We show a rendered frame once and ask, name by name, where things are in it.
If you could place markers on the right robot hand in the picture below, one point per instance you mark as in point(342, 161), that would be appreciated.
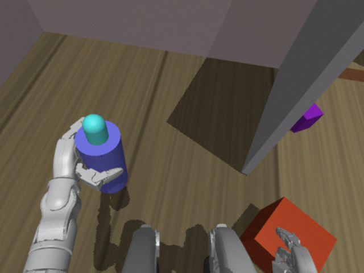
point(298, 261)

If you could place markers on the left robot hand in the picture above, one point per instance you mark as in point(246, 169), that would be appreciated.
point(67, 162)

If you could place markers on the left robot arm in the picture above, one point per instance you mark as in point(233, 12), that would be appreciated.
point(54, 240)

